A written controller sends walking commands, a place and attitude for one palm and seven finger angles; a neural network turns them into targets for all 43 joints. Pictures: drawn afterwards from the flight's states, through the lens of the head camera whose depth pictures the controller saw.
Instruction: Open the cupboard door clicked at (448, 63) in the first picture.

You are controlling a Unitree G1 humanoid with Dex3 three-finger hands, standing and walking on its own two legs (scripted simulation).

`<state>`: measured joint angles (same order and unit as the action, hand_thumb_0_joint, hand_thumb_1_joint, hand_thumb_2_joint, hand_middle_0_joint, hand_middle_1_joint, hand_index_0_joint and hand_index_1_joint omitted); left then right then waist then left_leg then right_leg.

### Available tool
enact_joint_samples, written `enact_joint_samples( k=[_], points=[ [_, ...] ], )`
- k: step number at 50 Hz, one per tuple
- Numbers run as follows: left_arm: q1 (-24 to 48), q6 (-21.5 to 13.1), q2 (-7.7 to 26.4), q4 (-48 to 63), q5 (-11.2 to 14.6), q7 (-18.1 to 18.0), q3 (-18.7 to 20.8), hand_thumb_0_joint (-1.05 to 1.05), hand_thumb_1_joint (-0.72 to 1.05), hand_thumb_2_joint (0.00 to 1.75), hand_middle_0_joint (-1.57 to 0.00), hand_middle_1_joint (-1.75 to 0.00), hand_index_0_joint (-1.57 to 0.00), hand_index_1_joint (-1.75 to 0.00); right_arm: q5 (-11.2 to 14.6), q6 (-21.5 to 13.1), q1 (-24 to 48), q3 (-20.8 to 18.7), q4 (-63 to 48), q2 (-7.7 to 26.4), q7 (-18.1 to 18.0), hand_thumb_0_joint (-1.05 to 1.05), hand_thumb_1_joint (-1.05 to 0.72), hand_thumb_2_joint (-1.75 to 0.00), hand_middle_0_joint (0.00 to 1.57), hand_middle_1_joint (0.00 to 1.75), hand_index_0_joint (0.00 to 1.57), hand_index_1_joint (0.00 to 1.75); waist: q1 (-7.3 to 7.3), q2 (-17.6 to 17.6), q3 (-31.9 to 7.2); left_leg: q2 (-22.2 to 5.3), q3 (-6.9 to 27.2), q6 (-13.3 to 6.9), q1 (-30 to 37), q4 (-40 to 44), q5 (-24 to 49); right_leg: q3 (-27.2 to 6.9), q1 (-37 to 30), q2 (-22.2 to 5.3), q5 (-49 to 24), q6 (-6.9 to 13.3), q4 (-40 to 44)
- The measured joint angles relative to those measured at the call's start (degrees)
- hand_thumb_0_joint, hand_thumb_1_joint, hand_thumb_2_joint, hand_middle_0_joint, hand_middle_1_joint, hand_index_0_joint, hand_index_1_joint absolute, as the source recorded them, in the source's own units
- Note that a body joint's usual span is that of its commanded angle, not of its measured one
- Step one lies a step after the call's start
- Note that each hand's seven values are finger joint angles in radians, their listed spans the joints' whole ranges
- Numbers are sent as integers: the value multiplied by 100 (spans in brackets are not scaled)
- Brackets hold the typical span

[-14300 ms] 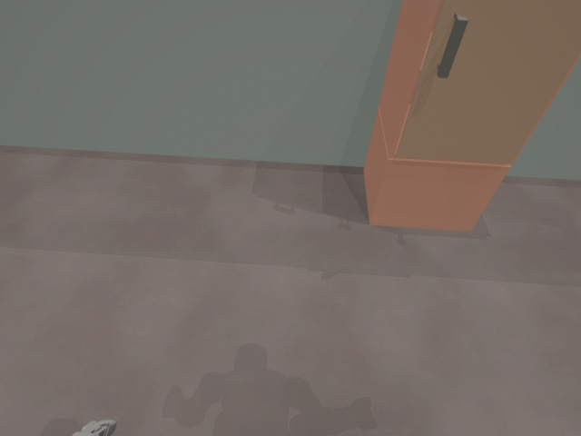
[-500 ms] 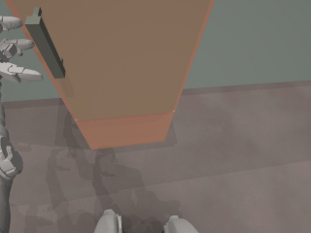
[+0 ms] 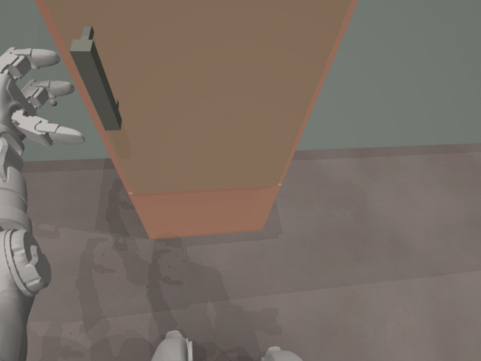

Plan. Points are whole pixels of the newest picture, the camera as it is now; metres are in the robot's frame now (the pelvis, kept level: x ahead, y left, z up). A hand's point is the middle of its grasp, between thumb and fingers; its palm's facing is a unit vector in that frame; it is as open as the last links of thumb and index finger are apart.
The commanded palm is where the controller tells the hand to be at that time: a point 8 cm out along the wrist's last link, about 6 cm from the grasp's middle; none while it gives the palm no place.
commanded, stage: move the hooked fingers beside the handle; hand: left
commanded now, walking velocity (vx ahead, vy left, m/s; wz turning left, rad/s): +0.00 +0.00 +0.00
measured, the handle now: (101, 81) +0.54 +0.20 +0.12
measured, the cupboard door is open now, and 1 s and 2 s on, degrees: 0 0 0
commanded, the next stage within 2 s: slide the fingers in behind the handle in 0.24 s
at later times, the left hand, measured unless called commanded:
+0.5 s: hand (60, 98) +0.49 +0.25 +0.13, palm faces +0.05 -1.00 +0.01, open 14.0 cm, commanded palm +0.47 +0.29 +0.12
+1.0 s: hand (80, 102) +0.48 +0.22 +0.13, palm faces +0.04 -1.00 +0.03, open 14.0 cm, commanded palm +0.46 +0.26 +0.12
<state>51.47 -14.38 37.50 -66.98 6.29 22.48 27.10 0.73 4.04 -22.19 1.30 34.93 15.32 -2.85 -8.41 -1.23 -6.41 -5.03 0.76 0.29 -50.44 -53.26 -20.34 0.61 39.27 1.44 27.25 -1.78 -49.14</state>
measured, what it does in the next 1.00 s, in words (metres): stands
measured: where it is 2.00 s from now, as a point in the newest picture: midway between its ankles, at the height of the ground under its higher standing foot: outside the picture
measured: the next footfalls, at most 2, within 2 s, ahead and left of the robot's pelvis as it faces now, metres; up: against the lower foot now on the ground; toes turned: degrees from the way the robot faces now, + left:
none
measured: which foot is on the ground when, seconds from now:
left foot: down 0.00-1.00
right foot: down 0.00-1.00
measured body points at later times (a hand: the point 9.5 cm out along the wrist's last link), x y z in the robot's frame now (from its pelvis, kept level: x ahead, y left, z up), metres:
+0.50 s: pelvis -0.01 -0.01 +0.00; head +0.10 +0.02 +0.43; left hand +0.48 +0.31 +0.13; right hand -0.02 -0.29 -0.11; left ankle +0.05 +0.12 -0.69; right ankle -0.04 -0.15 -0.69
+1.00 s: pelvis +0.00 +0.00 +0.00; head +0.08 +0.02 +0.44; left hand +0.48 +0.28 +0.13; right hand +0.02 -0.27 -0.11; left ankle +0.05 +0.12 -0.69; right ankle -0.04 -0.15 -0.69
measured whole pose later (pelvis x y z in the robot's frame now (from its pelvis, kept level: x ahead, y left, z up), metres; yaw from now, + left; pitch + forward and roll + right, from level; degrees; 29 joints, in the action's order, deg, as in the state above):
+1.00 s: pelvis +0.00 +0.00 +0.00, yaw +0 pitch +16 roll -4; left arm 51.7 -15.3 31.6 -65.5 6.9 17.9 24.0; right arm 0.5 3.1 -22.1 1.0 36.4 14.7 -1.9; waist -8.1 -1.7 -6.6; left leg -4.8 1.2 0.6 -49.8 -53.4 -20.1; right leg 0.9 38.8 1.4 27.5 -1.5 -49.9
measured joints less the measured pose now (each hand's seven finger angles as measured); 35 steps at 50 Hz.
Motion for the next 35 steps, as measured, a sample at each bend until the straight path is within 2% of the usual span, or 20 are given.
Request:
enact_joint_samples(
  k=[7,13,18,22,27,35],
  points=[
    [138,-105,-115,-70,20,-73,-74,-1,-50,30,-30,-120,-30,-120,5,-24,106,30,0,3,7,0,-90,-90,20,30,20,30,30,-12,21,16,30,16,-13,-22,27,28,25,-9,17,18,-78],
    [271,-60,93,-346,-73,-91,0,-1,-50,30,-30,-120,-30,-120,24,-18,70,77,-14,26,-30,0,-90,-90,20,30,20,30,-49,-28,67,-6,44,38,-82,-45,54,34,119,15,16,40,-150],
    [342,-141,271,-407,-45,5,83,-1,-50,30,-30,-120,-30,-120,39,-6,-50,67,64,49,-63,0,-90,-90,20,30,20,30,-96,-28,91,-39,58,60,-161,-71,64,38,207,51,7,61,-186],
    [434,-62,362,-466,-14,80,-5,-1,-50,30,-30,-120,-30,-120,49,9,-172,51,128,76,-85,0,-90,-90,20,30,20,30,-120,-32,115,-46,83,67,-216,-79,74,59,251,63,0,69,-188],
    [377,-42,272,-321,33,79,29,-1,-50,30,-30,-120,-30,-120,29,11,-278,9,196,83,-77,1,-90,-90,20,30,20,30,-133,-21,99,-61,71,67,-221,-56,78,43,259,77,-22,70,-149],
    [162,-41,9,-40,34,-211,-42,-1,-50,30,-28,-121,-30,-120,-2,-2,-320,-47,210,34,-1,1,-90,-90,20,30,20,30,-98,-32,41,-47,50,54,-133,-26,53,26,161,61,-17,55,-90]
  ],
)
